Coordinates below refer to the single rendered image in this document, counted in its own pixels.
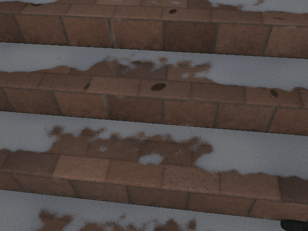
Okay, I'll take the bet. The right robot hand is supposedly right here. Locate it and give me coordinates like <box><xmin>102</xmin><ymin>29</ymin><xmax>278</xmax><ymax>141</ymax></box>
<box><xmin>280</xmin><ymin>219</ymin><xmax>308</xmax><ymax>231</ymax></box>

